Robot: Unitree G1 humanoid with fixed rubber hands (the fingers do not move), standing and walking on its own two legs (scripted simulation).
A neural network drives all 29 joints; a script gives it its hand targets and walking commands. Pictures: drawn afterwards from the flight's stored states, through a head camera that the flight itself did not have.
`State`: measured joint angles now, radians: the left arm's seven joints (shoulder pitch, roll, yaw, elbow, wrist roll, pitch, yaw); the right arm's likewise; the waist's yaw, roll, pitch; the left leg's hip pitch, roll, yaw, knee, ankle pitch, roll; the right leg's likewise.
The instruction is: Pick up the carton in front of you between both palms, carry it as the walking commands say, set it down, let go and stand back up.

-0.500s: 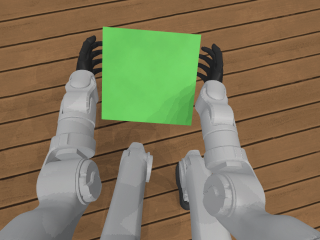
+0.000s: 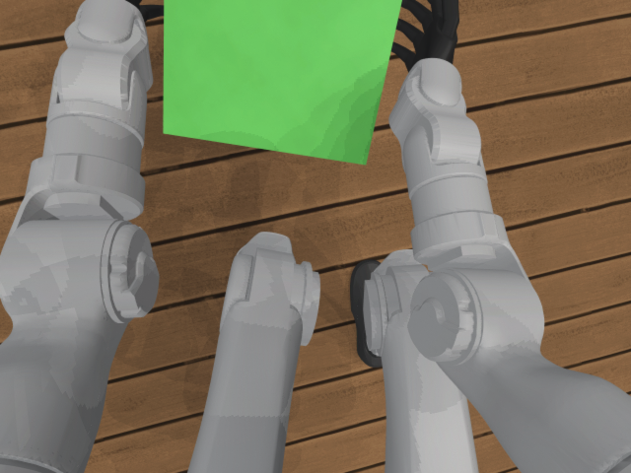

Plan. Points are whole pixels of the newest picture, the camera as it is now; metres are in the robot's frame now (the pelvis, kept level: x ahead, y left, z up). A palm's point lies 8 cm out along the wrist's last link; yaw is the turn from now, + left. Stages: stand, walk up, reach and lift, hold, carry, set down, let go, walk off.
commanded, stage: set down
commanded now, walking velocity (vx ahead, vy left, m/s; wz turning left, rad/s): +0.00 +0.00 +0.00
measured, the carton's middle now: (282, 50) +0.53 +0.13 -0.26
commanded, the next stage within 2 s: none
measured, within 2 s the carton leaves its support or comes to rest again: rests again in 0.82 s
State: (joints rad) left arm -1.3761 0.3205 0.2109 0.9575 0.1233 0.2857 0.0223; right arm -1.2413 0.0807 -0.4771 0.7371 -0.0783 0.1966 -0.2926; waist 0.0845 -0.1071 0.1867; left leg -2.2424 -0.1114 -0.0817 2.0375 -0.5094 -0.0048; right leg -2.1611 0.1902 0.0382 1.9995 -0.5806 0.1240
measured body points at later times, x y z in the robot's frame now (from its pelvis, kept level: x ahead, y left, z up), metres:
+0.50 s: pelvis +0.00 -0.01 -0.03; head +0.35 +0.07 +0.24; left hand +0.53 +0.27 -0.18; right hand +0.54 -0.03 -0.18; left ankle +0.11 +0.11 -0.38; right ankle +0.12 -0.13 -0.38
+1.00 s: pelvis +0.02 +0.00 -0.03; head +0.38 +0.07 +0.22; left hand +0.55 +0.27 -0.21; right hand +0.57 -0.03 -0.21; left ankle +0.11 +0.10 -0.38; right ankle +0.12 -0.13 -0.38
